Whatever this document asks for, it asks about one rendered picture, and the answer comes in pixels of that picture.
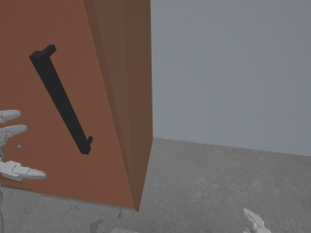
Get robot right hand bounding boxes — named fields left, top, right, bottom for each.
left=243, top=208, right=271, bottom=233

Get handle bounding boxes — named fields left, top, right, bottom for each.
left=29, top=44, right=93, bottom=155

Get robot left hand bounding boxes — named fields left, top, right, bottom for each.
left=0, top=110, right=47, bottom=182

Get wardrobe door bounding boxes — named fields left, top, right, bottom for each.
left=0, top=0, right=135, bottom=209
left=0, top=173, right=23, bottom=183

